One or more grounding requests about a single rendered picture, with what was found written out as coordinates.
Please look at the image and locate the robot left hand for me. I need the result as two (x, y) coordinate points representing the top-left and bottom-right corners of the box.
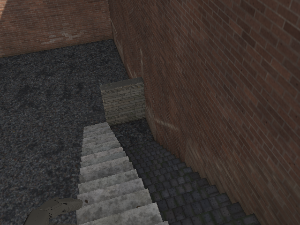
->
(23, 197), (83, 225)

